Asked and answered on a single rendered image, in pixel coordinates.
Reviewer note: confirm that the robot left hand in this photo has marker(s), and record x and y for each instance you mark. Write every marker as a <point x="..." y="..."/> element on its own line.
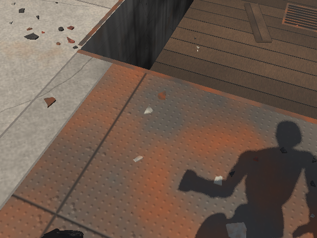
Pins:
<point x="56" y="233"/>

